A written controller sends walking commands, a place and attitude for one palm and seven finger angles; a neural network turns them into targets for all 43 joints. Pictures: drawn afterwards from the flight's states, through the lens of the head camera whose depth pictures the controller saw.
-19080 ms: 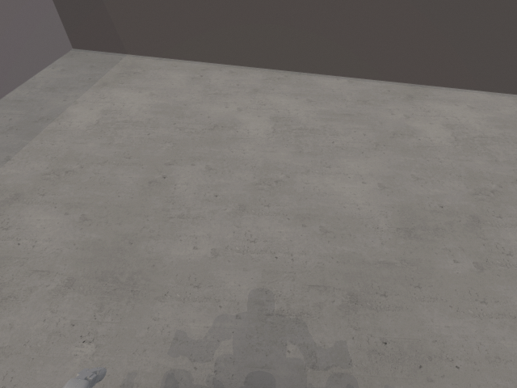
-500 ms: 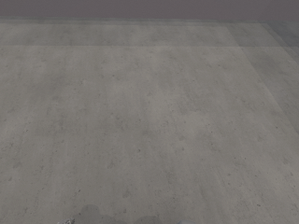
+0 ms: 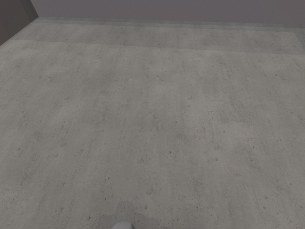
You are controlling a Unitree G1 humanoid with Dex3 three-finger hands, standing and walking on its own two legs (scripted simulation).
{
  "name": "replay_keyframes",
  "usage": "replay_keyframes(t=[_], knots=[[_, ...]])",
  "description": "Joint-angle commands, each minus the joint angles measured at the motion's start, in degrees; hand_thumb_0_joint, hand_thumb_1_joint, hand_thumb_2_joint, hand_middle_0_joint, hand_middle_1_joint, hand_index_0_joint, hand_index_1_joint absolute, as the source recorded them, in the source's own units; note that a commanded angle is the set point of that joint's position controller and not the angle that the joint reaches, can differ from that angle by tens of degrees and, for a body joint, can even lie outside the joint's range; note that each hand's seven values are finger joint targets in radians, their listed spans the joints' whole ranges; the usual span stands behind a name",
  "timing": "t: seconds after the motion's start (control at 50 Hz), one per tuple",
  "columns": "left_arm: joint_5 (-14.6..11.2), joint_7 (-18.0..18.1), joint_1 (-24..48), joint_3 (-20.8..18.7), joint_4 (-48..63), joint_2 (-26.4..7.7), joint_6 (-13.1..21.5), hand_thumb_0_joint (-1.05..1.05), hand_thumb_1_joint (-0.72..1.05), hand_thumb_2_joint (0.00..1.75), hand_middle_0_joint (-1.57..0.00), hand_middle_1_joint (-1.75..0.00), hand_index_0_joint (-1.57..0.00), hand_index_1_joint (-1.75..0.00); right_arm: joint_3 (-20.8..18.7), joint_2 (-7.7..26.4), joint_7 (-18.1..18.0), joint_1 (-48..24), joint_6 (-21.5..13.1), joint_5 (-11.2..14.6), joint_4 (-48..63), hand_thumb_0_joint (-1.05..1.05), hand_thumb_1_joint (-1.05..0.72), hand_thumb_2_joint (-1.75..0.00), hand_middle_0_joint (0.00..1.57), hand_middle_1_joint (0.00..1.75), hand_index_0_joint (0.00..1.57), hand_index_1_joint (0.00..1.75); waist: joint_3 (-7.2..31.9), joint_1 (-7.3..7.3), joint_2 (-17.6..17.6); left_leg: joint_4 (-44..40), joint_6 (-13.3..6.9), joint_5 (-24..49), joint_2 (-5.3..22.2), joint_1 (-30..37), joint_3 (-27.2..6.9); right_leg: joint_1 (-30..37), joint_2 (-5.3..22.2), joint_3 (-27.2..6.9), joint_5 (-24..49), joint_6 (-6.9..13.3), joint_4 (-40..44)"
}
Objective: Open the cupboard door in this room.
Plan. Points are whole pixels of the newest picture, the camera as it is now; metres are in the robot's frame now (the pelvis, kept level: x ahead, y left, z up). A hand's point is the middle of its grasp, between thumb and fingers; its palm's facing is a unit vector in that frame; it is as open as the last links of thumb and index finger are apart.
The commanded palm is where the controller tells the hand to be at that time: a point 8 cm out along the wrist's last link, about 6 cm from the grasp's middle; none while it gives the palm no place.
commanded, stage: turn or walk to find it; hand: left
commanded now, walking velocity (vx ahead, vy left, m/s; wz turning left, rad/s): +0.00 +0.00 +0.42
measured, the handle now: out of the picture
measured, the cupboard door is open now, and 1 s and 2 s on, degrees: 0 0 0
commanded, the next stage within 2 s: none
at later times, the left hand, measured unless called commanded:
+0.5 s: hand out of the picture +0.00 +0.29 -0.17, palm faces +0.25 -0.94 -0.22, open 7.4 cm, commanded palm none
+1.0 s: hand out of the picture -0.04 +0.20 -0.14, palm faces +0.42 -0.86 -0.28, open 7.4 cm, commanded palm none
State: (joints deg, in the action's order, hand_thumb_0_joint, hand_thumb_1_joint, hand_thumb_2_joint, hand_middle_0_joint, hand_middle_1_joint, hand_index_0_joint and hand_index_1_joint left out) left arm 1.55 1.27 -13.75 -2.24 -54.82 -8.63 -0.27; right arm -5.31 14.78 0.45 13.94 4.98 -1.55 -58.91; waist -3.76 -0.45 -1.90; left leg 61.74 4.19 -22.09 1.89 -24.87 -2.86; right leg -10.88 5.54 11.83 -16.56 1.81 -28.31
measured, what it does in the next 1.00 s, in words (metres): steps on the spot, turning left: left foot, then right foot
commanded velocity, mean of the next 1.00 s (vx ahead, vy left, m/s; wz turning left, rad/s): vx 0.00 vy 0.00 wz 0.42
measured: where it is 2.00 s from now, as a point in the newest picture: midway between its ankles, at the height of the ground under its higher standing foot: outside the picture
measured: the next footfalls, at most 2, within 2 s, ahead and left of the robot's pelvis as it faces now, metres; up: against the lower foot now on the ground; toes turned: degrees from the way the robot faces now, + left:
left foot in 0.18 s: +0.00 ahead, +0.15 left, +0.00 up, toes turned +9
right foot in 0.78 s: +0.04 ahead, -0.08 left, +0.00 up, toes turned +16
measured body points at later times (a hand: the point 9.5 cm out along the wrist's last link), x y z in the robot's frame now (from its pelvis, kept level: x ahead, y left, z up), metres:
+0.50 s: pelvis -0.02 +0.07 +0.00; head +0.00 +0.10 +0.45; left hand -0.01 +0.34 -0.15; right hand +0.11 -0.15 -0.13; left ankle -0.03 +0.14 -0.74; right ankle -0.01 -0.11 -0.66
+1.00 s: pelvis -0.05 -0.01 +0.00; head -0.02 -0.05 +0.45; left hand -0.06 +0.24 -0.12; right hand +0.06 -0.25 -0.17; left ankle -0.13 +0.13 -0.64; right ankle +0.00 -0.09 -0.74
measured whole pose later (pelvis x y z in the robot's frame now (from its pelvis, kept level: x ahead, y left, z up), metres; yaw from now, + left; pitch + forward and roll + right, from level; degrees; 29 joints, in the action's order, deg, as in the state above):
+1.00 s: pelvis -0.05 -0.01 +0.00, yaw +25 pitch -2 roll +2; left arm 1.0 1.2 -10.5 -2.0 -53.8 -8.1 -1.0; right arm -6.0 14.7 0.5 16.4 4.6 -1.7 -58.3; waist -3.1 -2.4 -3.6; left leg 67.9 3.0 -19.3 -0.9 -28.3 -4.0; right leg -11.1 3.7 8.3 -14.8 2.1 -27.8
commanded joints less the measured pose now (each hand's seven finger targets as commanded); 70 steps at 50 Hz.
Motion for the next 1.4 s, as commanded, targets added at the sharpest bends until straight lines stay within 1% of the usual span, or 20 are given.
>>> replay_keyframes(t=[0.0,0.08,0.14,0.18,0.2,0.22,0.34,0.62,0.72,0.74,0.78,0.8,0.86,0.96,1.18,1.24,1.26,1.3,1.32,1.38], knots=[[0.21,0.57,-4.41,-2.98,1.46,-13.10,0.93,0.00,0.90,0.90,-0.20,-0.30,-0.20,-0.30,0.86,1.15,-0.05,-5.95,-2.20,0.76,5.59,0.00,-0.90,-0.90,0.20,0.30,0.20,0.30,2.73,3.38,12.58,-10.38,0.01,-4.79,0.08,-2.92,3.95,8.07,14.72,-10.05,27.86,6.26,7.32],[0.36,0.41,-4.58,-3.49,0.78,-14.85,0.47,0.00,0.90,0.90,-0.20,-0.30,-0.20,-0.30,1.41,1.08,-0.25,-6.02,-3.04,1.25,6.08,0.00,-0.90,-0.90,0.20,0.30,0.20,0.30,5.21,3.31,14.39,-20.80,-1.30,-4.06,-0.90,3.20,6.91,8.03,15.51,-8.71,30.75,6.26,3.82],[-0.45,0.25,-2.04,-3.44,0.86,-14.37,-0.15,0.00,0.90,0.90,-0.20,-0.30,-0.20,-0.30,1.14,3.15,-0.13,-1.51,-3.95,1.09,5.15,0.00,-0.90,-0.90,0.20,0.30,0.20,0.30,7.17,-0.34,10.25,-37.69,-2.52,11.42,-0.23,16.65,6.96,0.51,13.19,-3.75,22.20,0.73,-4.29],[-0.92,-0.02,-1.09,-1.75,3.70,-8.07,-1.00,0.00,0.90,0.90,-0.20,-0.30,-0.20,-0.30,-1.03,12.73,-0.65,2.67,-4.53,0.63,4.86,0.00,-0.90,-0.90,0.20,0.30,0.20,0.30,7.59,-2.68,-16.12,-43.02,-11.73,41.63,20.46,27.19,-18.59,-20.80,1.81,-1.78,-20.30,-6.22,-24.43],[-0.60,0.32,1.80,-1.60,4.13,-9.57,-1.71,0.00,0.90,0.90,-0.20,-0.30,-0.20,-0.30,-0.83,12.96,-0.82,3.54,-3.87,0.68,4.19,0.00,-0.90,-0.90,0.20,0.30,0.20,0.30,6.35,-3.31,-10.32,-42.46,-14.32,39.65,21.93,21.89,-14.77,-18.00,2.27,-6.69,-20.38,-5.33,-29.70],[-0.38,0.49,2.51,-1.79,3.31,-8.85,-2.22,0.00,0.90,0.90,-0.20,-0.30,-0.20,-0.30,-0.34,10.74,-1.62,1.64,-4.24,0.41,4.11,0.00,-0.90,-0.90,0.20,0.30,0.20,0.30,5.15,-2.79,-12.81,-43.32,-13.56,39.95,18.61,20.29,-14.10,-19.18,2.41,-9.41,-17.92,-5.54,-31.51],[-0.53,-0.52,1.19,-2.32,0.83,-10.05,-1.63,0.00,0.90,0.90,-0.20,-0.30,-0.20,-0.30,0.63,7.70,-2.07,-2.92,-5.06,0.75,5.96,0.00,-0.90,-0.90,0.20,0.30,0.20,0.30,4.99,0.20,-4.74,-41.90,-11.96,41.86,11.23,22.42,-7.45,-20.59,0.73,-10.46,-5.70,-6.92,-37.00],[-1.10,0.01,9.70,-1.65,5.52,-8.09,-1.38,0.00,0.90,0.90,-0.20,-0.30,-0.20,-0.30,-0.52,7.27,-1.82,2.32,-4.42,-0.03,5.52,0.00,-0.90,-0.90,0.20,0.30,0.20,0.30,5.61,-2.04,-6.62,-41.09,-14.87,35.85,10.73,18.83,-19.02,-14.47,-2.55,-11.64,-9.72,-6.43,-19.97],[-1.53,0.30,3.24,-1.90,4.06,-8.50,-0.51,0.00,0.90,0.90,-0.20,-0.30,-0.20,-0.30,-0.80,6.78,-1.50,0.29,-4.03,0.25,6.06,0.00,-0.90,-0.90,0.20,0.30,0.20,0.30,7.98,1.26,-4.82,-37.20,-11.77,30.13,6.83,10.22,-19.07,1.11,-4.18,-10.15,1.51,-5.04,0.21],[-1.38,0.49,1.62,-2.22,3.62,-9.75,-0.03,0.00,0.90,0.90,-0.20,-0.30,-0.20,-0.30,-0.66,5.56,-1.33,0.49,-4.07,0.63,6.20,0.00,-0.90,-0.90,0.20,0.30,0.20,0.30,8.49,1.95,-1.73,-34.94,-9.23,23.26,4.32,5.01,-17.49,8.12,-1.98,-11.59,6.27,-4.59,7.15],[-0.22,0.95,-0.47,-3.56,3.88,-16.92,0.54,0.00,0.90,0.90,-0.20,-0.30,-0.20,-0.30,-0.15,1.52,-1.01,0.10,-4.10,0.95,8.02,0.00,-0.90,-0.90,0.20,0.30,0.20,0.30,7.15,3.40,18.07,-14.67,-2.67,-9.81,-7.18,-9.99,-1.97,13.17,20.90,-32.23,10.20,4.99,12.74],[-0.65,0.99,1.00,-3.23,4.79,-16.18,-0.01,0.00,0.90,0.90,-0.20,-0.30,-0.20,-0.30,-1.09,3.98,-1.04,-0.48,-3.25,0.46,7.84,0.00,-0.90,-0.90,0.20,0.30,0.20,0.30,4.71,2.76,12.18,-4.68,-2.88,-10.74,-4.99,-6.95,-3.29,3.32,22.80,-29.47,9.82,8.09,13.49],[-0.88,0.83,8.79,-2.34,6.60,-11.07,0.31,0.00,0.90,0.90,-0.20,-0.30,-0.20,-0.30,-1.34,3.13,-0.13,3.35,-1.36,-0.10,4.09,0.00,-0.90,-0.90,0.20,0.30,0.20,0.30,-1.14,-1.56,9.45,7.63,-2.17,-1.33,-2.48,-5.96,-2.68,-5.44,12.92,-19.36,0.12,4.37,14.87],[-0.80,0.72,3.92,-2.27,5.22,-10.01,1.07,0.00,0.90,0.90,-0.20,-0.30,-0.20,-0.30,-0.94,2.66,0.11,3.57,-1.17,0.07,3.64,0.00,-0.90,-0.90,0.20,0.30,0.20,0.30,0.10,-0.47,11.92,8.91,-0.10,3.87,-0.88,-7.27,-0.80,-0.79,11.21,-13.19,5.47,3.44,13.77],[0.46,0.44,-4.33,-3.76,1.49,-14.72,0.48,0.00,0.90,0.90,-0.20,-0.30,-0.20,-0.30,0.96,1.06,-0.09,-5.71,-2.74,1.17,6.35,0.00,-0.90,-0.90,0.20,0.30,0.20,0.30,4.53,3.99,13.53,-18.14,-0.90,-6.17,-0.68,1.93,5.67,6.28,15.62,-11.59,21.28,7.14,7.10],[0.04,0.21,-2.95,-3.78,0.87,-15.08,0.12,0.00,0.90,0.90,-0.20,-0.30,-0.20,-0.30,1.17,1.55,-0.33,-2.08,-3.56,1.30,5.46,0.00,-0.90,-0.90,0.20,0.30,0.20,0.30,7.10,1.31,12.69,-31.94,-1.72,3.06,-1.79,11.01,7.52,3.85,14.22,-7.82,23.07,3.55,1.11],[-0.47,0.16,-2.10,-3.68,0.98,-14.29,-0.21,0.00,0.90,0.90,-0.20,-0.30,-0.20,-0.30,0.88,2.89,-0.23,0.35,-4.07,1.28,4.88,0.00,-0.90,-0.90,0.20,0.30,0.20,0.30,8.57,-0.50,8.88,-39.42,-2.34,10.68,-0.67,17.91,6.03,-0.50,12.81,-5.15,18.70,0.75,-3.79],[-0.81,-0.22,0.06,-1.87,3.92,-8.28,-1.03,0.00,0.90,0.90,-0.20,-0.30,-0.20,-0.30,-1.11,11.84,-0.68,2.97,-4.41,0.64,5.13,0.00,-0.90,-0.90,0.20,0.30,0.20,0.30,7.18,-2.60,-14.44,-44.75,-10.32,32.08,19.27,26.04,-17.89,-21.57,1.59,-2.36,-17.62,-5.93,-23.74],[-0.60,-0.03,2.34,-1.87,4.28,-9.16,-1.78,0.00,0.90,0.90,-0.20,-0.30,-0.20,-0.30,-1.09,12.88,-0.92,3.10,-3.85,0.47,4.69,0.00,-0.90,-0.90,0.20,0.30,0.20,0.30,5.39,-3.20,-10.41,-44.44,-14.25,32.44,21.82,20.25,-16.50,-19.95,2.15,-6.90,-18.61,-5.30,-28.72],[-0.44,-0.48,3.59,-2.53,2.15,-10.17,-2.43,0.00,0.90,0.90,-0.20,-0.30,-0.20,-0.30,0.39,8.55,-2.01,-4.62,-4.10,0.19,5.94,0.00,-0.90,-0.90,0.20,0.30,0.20,0.30,-1.20,-0.38,-9.78,-45.26,-12.80,26.47,13.63,13.23,-11.67,-20.45,1.67,-10.33,-9.58,-5.46,-33.88]])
